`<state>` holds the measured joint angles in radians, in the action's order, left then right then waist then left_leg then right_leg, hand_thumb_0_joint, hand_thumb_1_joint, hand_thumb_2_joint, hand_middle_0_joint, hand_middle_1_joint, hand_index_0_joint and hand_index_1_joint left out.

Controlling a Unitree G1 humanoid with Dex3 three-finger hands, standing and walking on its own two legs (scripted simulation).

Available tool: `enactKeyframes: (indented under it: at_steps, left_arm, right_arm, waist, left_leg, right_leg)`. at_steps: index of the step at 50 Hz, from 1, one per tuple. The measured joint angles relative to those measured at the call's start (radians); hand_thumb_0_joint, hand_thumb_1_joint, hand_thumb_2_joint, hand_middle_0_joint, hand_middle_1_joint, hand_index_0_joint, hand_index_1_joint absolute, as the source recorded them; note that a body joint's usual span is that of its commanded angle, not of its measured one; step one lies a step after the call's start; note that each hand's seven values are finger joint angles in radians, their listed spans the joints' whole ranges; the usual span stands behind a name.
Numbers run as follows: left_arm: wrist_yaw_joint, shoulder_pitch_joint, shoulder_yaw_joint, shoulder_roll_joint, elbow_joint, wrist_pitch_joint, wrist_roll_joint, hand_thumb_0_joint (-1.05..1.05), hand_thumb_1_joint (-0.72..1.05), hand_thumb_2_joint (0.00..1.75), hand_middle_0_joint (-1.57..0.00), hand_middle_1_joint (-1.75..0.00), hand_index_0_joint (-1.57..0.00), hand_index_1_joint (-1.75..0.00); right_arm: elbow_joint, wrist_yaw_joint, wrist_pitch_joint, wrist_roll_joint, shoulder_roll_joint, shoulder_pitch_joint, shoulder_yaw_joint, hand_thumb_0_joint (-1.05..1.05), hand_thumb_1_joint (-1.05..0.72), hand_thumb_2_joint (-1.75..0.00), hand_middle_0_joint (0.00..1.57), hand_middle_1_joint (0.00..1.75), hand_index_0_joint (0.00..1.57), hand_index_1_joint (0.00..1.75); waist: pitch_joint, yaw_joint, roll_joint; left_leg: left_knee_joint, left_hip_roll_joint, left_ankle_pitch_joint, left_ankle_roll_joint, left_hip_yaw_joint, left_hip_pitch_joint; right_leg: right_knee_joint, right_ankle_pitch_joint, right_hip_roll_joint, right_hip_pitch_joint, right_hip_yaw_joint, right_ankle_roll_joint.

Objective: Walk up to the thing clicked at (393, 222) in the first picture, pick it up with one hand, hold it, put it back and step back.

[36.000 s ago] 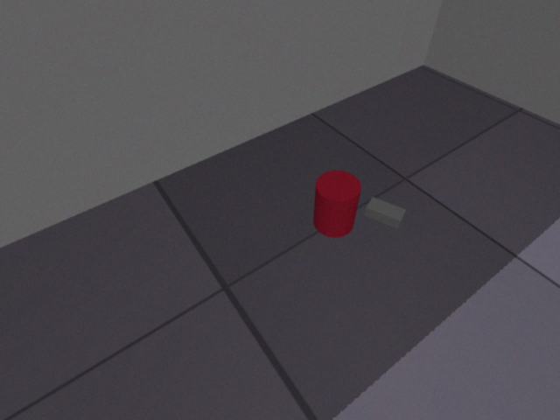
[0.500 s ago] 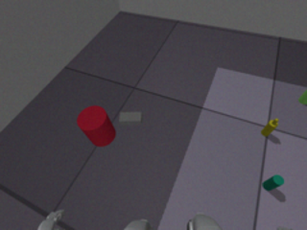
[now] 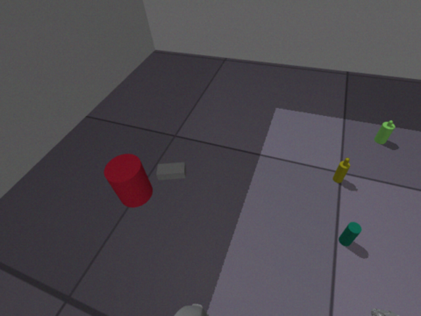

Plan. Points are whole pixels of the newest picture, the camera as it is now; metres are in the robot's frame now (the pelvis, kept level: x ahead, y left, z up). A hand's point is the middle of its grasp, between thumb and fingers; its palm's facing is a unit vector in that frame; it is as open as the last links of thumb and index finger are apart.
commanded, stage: step back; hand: left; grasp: from above
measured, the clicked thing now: (171, 171) +1.00 +0.38 -0.73
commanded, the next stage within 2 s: stand in 0.98 s
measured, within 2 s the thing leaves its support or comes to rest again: neither
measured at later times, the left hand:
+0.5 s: hand out of the picture +0.06 +0.28 -0.14, palm faces +0.08 -0.92 -0.40, open 7.4 cm
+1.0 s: hand out of the picture +0.11 +0.30 -0.14, palm faces +0.12 -0.93 -0.36, open 7.4 cm
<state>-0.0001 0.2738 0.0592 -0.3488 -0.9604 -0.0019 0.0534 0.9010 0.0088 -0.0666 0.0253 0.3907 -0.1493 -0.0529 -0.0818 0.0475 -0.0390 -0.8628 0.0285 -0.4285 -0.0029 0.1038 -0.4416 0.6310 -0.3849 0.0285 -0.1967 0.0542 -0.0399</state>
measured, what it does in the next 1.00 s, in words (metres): steps on the spot: left foot, then right foot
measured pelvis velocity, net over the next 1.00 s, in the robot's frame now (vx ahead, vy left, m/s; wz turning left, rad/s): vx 0.04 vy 0.02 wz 0.11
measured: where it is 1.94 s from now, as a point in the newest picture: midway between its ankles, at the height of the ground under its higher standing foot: outside the picture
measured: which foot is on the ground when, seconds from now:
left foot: up 0.00-0.18, down 0.20-0.50, up 0.52-0.72, down 0.74-1.00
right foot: down 0.00-0.24, up 0.26-0.44, down 0.46-1.00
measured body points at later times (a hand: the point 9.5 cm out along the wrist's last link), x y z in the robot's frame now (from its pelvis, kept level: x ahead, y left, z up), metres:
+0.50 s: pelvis +0.00 +0.00 +0.00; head +0.01 -0.01 +0.45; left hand +0.06 +0.33 -0.11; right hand +0.08 -0.31 -0.13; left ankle -0.01 +0.15 -0.73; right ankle +0.05 -0.11 -0.73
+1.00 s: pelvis +0.04 +0.02 +0.01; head +0.06 +0.03 +0.46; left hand +0.11 +0.35 -0.12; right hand +0.16 -0.26 -0.12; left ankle +0.01 +0.15 -0.73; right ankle +0.05 -0.11 -0.73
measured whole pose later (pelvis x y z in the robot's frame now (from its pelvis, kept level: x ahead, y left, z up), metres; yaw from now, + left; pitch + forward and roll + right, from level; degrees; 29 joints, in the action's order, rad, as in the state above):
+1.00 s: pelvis +0.04 +0.02 +0.01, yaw +6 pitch -2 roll +0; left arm 0.00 0.08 0.03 -0.37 -1.06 0.02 0.00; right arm 1.08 0.00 0.00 0.01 0.33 -0.10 -0.02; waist -0.08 0.01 0.01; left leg -0.52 -0.01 -0.30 0.01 0.02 -0.18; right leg 0.51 -0.28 -0.05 -0.20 -0.05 0.02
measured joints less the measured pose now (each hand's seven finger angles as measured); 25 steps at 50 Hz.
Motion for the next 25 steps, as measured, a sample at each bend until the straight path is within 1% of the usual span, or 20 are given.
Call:
enactKeyframes:
  at_steps: [2, 4, 6, 8, 9, 10, 11, 12, 13, 15, 17, 20, 22, 23, 24, 25]
  left_arm:
    - [0.002, 0.006, 0.002, 0.005, -0.010, 0.002, -0.002, 0.01, 0.90, 0.90, -0.21, -0.30, -0.20, -0.30]
    - [0.001, 0.002, 0.005, 0.005, -0.008, 0.009, -0.003, 0.01, 0.90, 0.90, -0.21, -0.30, -0.20, -0.30]
    - [-0.003, -0.006, 0.008, 0.001, 0.003, 0.018, -0.001, 0.01, 0.90, 0.90, -0.21, -0.30, -0.20, -0.30]
    - [-0.007, -0.021, 0.013, -0.009, 0.016, 0.021, -0.001, 0.01, 0.90, 0.90, -0.21, -0.30, -0.20, -0.30]
    - [-0.009, -0.028, 0.014, -0.016, 0.023, 0.020, -0.003, 0.01, 0.90, 0.90, -0.21, -0.30, -0.20, -0.30]
    - [-0.010, -0.036, 0.014, -0.025, 0.028, 0.017, -0.005, 0.01, 0.90, 0.90, -0.21, -0.30, -0.20, -0.30]
    - [-0.009, -0.043, 0.014, -0.036, 0.030, 0.013, -0.008, 0.01, 0.90, 0.90, -0.21, -0.30, -0.20, -0.30]
    - [-0.008, -0.045, 0.015, -0.046, 0.029, 0.008, -0.011, 0.01, 0.90, 0.90, -0.21, -0.30, -0.20, -0.30]
    - [-0.007, -0.043, 0.014, -0.049, 0.024, 0.002, -0.017, 0.01, 0.90, 0.90, -0.21, -0.30, -0.20, -0.30]
    - [-0.008, -0.043, 0.009, -0.050, 0.003, -0.010, -0.022, 0.01, 0.90, 0.90, -0.20, -0.30, -0.20, -0.30]
    - [-0.014, -0.045, 0.006, -0.056, -0.008, -0.012, -0.025, 0.01, 0.90, 0.90, -0.20, -0.30, -0.20, -0.30]
    - [-0.023, -0.049, 0.007, -0.061, -0.008, 0.003, -0.029, 0.01, 0.90, 0.90, -0.20, -0.30, -0.20, -0.30]
    - [-0.025, -0.060, 0.009, -0.058, -0.011, 0.012, -0.031, 0.01, 0.90, 0.90, -0.20, -0.30, -0.20, -0.30]
    - [-0.022, -0.067, 0.009, -0.055, -0.014, 0.018, -0.031, 0.01, 0.90, 0.90, -0.20, -0.30, -0.20, -0.30]
    - [-0.018, -0.076, 0.009, -0.047, -0.019, 0.026, -0.031, 0.01, 0.90, 0.90, -0.20, -0.30, -0.20, -0.30]
    - [-0.013, -0.086, 0.009, -0.034, -0.024, 0.032, -0.028, 0.01, 0.90, 0.90, -0.20, -0.30, -0.20, -0.30]
  right_arm:
    - [0.021, 0.002, 0.008, -0.006, 0.009, -0.029, -0.002, 0.01, -0.90, -0.90, 0.20, 0.30, 0.20, 0.29]
    - [0.042, 0.002, 0.015, -0.006, 0.018, -0.057, -0.003, 0.01, -0.90, -0.90, 0.20, 0.30, 0.20, 0.29]
    - [0.062, 0.005, 0.021, 0.000, 0.023, -0.081, -0.002, 0.01, -0.90, -0.90, 0.20, 0.30, 0.20, 0.29]
    - [0.082, 0.009, 0.028, 0.004, 0.019, -0.099, -0.001, 0.01, -0.90, -0.90, 0.20, 0.30, 0.20, 0.29]
    - [0.089, 0.010, 0.034, 0.005, 0.015, -0.105, -0.001, 0.01, -0.90, -0.90, 0.20, 0.30, 0.20, 0.29]
    - [0.096, 0.011, 0.041, 0.007, 0.008, -0.108, -0.002, 0.01, -0.90, -0.90, 0.20, 0.30, 0.20, 0.29]
    - [0.103, 0.010, 0.049, 0.008, -0.004, -0.103, -0.004, 0.01, -0.90, -0.90, 0.20, 0.30, 0.20, 0.29]
    - [0.105, 0.010, 0.058, 0.011, -0.017, -0.096, -0.006, 0.01, -0.90, -0.90, 0.20, 0.30, 0.20, 0.29]
    - [0.100, 0.011, 0.067, 0.013, -0.025, -0.094, -0.006, 0.01, -0.90, -0.90, 0.20, 0.30, 0.20, 0.29]
    - [0.084, 0.015, 0.082, 0.014, -0.035, -0.097, -0.004, 0.01, -0.90, -0.90, 0.20, 0.30, 0.20, 0.29]
    - [0.073, 0.016, 0.088, 0.015, -0.043, -0.100, -0.001, 0.01, -0.90, -0.90, 0.20, 0.30, 0.20, 0.29]
    - [0.065, 0.014, 0.093, 0.015, -0.046, -0.098, 0.003, 0.01, -0.90, -0.90, 0.20, 0.30, 0.20, 0.30]
    - [0.063, 0.013, 0.089, 0.012, -0.040, -0.093, 0.005, 0.01, -0.90, -0.90, 0.20, 0.30, 0.20, 0.30]
    - [0.063, 0.012, 0.083, 0.008, -0.035, -0.090, 0.006, 0.01, -0.90, -0.90, 0.20, 0.30, 0.20, 0.30]
    - [0.066, 0.009, 0.075, 0.003, -0.028, -0.083, 0.008, 0.01, -0.90, -0.90, 0.20, 0.30, 0.20, 0.30]
    - [0.071, 0.004, 0.066, -0.003, -0.020, -0.077, 0.009, 0.01, -0.90, -0.90, 0.20, 0.30, 0.20, 0.30]
  waist:
    - [0.013, -0.010, -0.002]
    - [0.020, -0.018, -0.010]
    - [0.020, -0.023, -0.016]
    - [0.015, -0.026, -0.012]
    - [0.012, -0.028, -0.007]
    - [0.006, -0.029, 0.005]
    - [-0.007, -0.024, 0.031]
    - [-0.017, -0.017, 0.059]
    - [-0.016, -0.016, 0.070]
    - [0.001, -0.035, 0.064]
    - [0.011, -0.047, 0.064]
    - [0.018, -0.054, 0.069]
    - [0.015, -0.059, 0.065]
    - [0.013, -0.059, 0.061]
    - [0.008, -0.057, 0.046]
    - [0.003, -0.058, 0.020]
  left_leg:
    - [-0.054, 0.021, 0.026, 0.009, 0.027, 0.009]
    - [-0.035, 0.016, 0.032, 0.016, 0.030, 0.037]
    - [0.034, 0.000, 0.014, 0.020, 0.015, 0.080]
    - [0.132, -0.016, -0.011, 0.021, -0.021, 0.129]
    - [0.195, -0.020, -0.006, 0.019, -0.042, 0.158]
    - [0.262, -0.015, 0.047, 0.015, -0.057, 0.186]
    - [0.302, 0.001, 0.134, 0.013, -0.070, 0.206]
    - [0.317, 0.017, 0.161, 0.011, -0.088, 0.220]
    - [0.317, 0.020, 0.160, 0.008, -0.098, 0.223]
    - [0.309, 0.006, 0.144, -0.009, -0.092, 0.219]
    - [0.323, -0.008, 0.142, -0.017, -0.087, 0.231]
    - [0.338, -0.024, 0.145, -0.001, -0.088, 0.245]
    - [0.321, -0.032, 0.132, 0.015, -0.082, 0.245]
    - [0.299, -0.038, 0.118, 0.023, -0.079, 0.240]
    - [0.268, -0.051, 0.099, 0.032, -0.073, 0.234]
    - [0.232, -0.069, 0.077, 0.029, -0.057, 0.226]
  right_leg:
    - [-0.024, 0.019, -0.018, 0.004, -0.009, 0.009]
    - [-0.038, 0.030, -0.028, 0.000, -0.025, 0.016]
    - [-0.040, 0.033, -0.035, -0.006, -0.044, 0.021]
    - [-0.032, 0.028, -0.047, -0.011, -0.066, 0.025]
    - [-0.022, 0.023, -0.055, -0.015, -0.076, 0.029]
    - [-0.004, 0.013, -0.067, -0.021, -0.081, 0.035]
    - [0.020, 0.002, -0.085, -0.026, -0.071, 0.040]
    - [0.050, -0.007, -0.100, -0.037, -0.050, 0.032]
    - [0.092, -0.032, -0.098, -0.055, -0.038, 0.024]
    - [0.192, -0.116, -0.066, -0.100, -0.037, 0.014]
    - [0.239, -0.138, -0.049, -0.130, -0.042, 0.006]
    - [0.180, -0.098, -0.057, -0.145, -0.056, 0.008]
    - [0.077, -0.045, -0.060, -0.125, -0.063, 0.012]
    - [0.005, 0.013, -0.057, -0.103, -0.067, 0.014]
    - [-0.033, 0.116, -0.047, -0.086, -0.077, 0.018]
    - [-0.039, 0.143, -0.029, -0.075, -0.093, 0.020]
